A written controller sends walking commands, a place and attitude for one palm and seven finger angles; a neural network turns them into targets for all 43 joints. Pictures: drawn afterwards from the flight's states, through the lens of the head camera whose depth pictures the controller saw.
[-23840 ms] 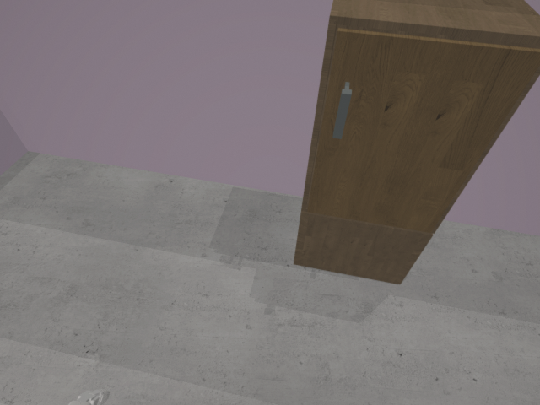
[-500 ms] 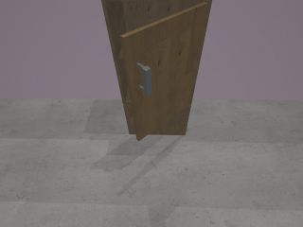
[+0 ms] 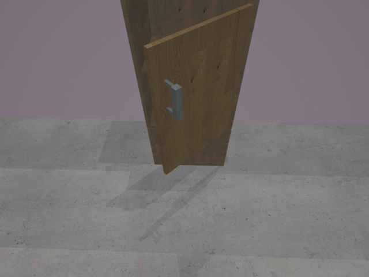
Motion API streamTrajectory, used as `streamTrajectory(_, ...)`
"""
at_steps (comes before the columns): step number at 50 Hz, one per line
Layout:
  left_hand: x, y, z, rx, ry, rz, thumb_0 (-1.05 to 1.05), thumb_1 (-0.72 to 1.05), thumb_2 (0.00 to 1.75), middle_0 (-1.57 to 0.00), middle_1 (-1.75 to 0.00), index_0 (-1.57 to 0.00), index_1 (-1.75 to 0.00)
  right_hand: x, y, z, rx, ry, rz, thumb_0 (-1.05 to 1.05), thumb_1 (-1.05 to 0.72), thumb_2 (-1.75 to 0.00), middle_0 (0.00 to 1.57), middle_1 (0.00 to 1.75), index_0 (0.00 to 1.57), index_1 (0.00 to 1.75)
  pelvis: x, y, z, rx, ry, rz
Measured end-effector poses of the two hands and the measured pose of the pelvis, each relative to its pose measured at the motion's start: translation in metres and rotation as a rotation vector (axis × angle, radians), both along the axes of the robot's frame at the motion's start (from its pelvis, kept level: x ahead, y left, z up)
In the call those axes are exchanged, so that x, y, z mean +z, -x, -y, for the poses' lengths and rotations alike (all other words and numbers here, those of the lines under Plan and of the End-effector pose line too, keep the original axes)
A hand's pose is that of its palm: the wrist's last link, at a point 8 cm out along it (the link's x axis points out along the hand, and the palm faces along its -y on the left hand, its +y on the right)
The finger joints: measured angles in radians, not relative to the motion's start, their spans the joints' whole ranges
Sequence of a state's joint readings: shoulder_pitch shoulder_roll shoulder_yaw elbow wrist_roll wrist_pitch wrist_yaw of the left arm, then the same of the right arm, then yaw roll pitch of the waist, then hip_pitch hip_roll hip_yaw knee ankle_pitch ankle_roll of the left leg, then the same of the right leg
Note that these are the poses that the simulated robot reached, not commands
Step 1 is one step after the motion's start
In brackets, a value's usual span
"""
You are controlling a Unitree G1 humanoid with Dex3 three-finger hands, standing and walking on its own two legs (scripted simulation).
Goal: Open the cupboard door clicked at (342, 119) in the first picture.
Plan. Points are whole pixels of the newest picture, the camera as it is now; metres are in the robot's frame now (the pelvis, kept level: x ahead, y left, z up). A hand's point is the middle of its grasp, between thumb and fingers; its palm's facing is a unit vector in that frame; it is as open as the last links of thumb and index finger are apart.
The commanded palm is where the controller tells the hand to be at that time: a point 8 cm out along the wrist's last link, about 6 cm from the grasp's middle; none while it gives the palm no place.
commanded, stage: look to check the result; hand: left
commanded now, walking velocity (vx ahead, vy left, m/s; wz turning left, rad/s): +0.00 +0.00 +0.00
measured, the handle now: (172, 100) +0.59 +0.07 +0.03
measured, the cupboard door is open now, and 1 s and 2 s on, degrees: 43 43 43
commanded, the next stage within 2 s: walk to a spot facing it in 0.38 s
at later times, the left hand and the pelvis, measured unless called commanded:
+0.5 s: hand out of the picture +0.04 +0.18 -0.17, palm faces +0.02 -0.98 -0.22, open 7.4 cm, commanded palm none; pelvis +0.01 -0.01 +0.00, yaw +0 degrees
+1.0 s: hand out of the picture +0.10 +0.17 -0.18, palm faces -0.13 -0.95 -0.29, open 7.4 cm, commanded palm none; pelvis +0.00 -0.03 -0.03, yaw -12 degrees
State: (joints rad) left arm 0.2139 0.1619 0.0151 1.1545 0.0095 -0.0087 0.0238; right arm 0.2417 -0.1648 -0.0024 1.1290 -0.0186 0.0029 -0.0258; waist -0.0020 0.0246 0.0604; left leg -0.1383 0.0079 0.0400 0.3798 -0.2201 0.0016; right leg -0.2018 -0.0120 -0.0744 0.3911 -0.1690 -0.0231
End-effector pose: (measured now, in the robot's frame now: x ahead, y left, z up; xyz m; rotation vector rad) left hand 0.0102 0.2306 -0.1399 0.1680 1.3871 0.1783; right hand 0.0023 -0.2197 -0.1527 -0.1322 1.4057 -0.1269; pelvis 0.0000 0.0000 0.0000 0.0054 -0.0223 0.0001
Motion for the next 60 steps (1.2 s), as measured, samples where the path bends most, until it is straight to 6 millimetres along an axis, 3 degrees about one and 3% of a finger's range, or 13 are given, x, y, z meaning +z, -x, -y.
streamTrajectory(9, 0.0, -0.001, 0.002, 0.005, -0.001, -0.009, 0.0, 0.91, 0.9, -0.2, -0.29, -0.2, -0.3, 0.001, -0.009, 0.005, 0.006, 0.009, 0.002, 0.01, -0.9, -0.9, 0.2, 0.3, 0.2, 0.3, 0.001, -0.006, 0.003, 0.001, 0.001, -0.001)
streamTrajectory(26, 0.0, -0.023, 0.005, -0.013, 0.005, 0.031, 0.0, 0.91, 0.9, -0.2, -0.29, -0.2, -0.3, 0.004, -0.013, 0.015, 0.001, 0.029, 0.002, 0.01, -0.9, -0.9, 0.2, 0.3, 0.2, 0.3, 0.001, -0.012, 0.006, -0.002, 0.003, 0.0)
streamTrajectory(35, -0.006, -0.027, 0.002, -0.041, 0.005, -0.005, 0.0, 0.91, 0.9, -0.2, -0.29, -0.2, -0.3, -0.001, -0.005, 0.013, -0.072, 0.04, 0.009, 0.01, -0.9, -0.9, 0.2, 0.3, 0.2, 0.3, -0.005, -0.008, 0.004, -0.068, 0.003, -0.009)
streamTrajectory(40, -0.011, -0.04, -0.004, -0.09, 0.001, -0.01, 0.0, 0.91, 0.9, -0.2, -0.29, -0.2, -0.3, -0.003, 0.007, 0.017, -0.132, 0.058, 0.021, 0.01, -0.9, -0.9, 0.2, 0.3, 0.2, 0.3, -0.011, -0.003, 0.003, -0.119, -0.01, -0.018)
streamTrajectory(47, -0.001, -0.078, 0.005, -0.155, -0.041, 0.053, 0.0, 0.91, 0.9, -0.2, -0.29, -0.2, -0.3, -0.015, 0.022, 0.038, -0.175, 0.057, 0.023, 0.01, -0.9, -0.9, 0.2, 0.3, 0.2, 0.3, -0.016, -0.003, 0.017, -0.186, -0.017, -0.01)
streamTrajectory(51, -0.001, -0.097, 0.016, -0.199, -0.075, 0.122, 0.0, 0.91, 0.9, -0.2, -0.29, -0.2, -0.3, -0.026, 0.018, 0.06, -0.213, 0.052, 0.035, 0.01, -0.9, -0.9, 0.2, 0.3, 0.2, 0.3, -0.025, -0.001, 0.032, -0.22, -0.021, -0.011)
streamTrajectory(60, 0.009, -0.111, 0.04, -0.323, -0.05, 0.064, 0.0, 0.91, 0.9, -0.2, -0.29, -0.2, -0.3, 0.013, -0.027, 0.091, -0.3, 0.108, 0.222, 0.01, -0.91, -0.9, 0.2, 0.3, 0.2, 0.3, -0.004, -0.004, 0.036, -0.352, -0.044, -0.041)
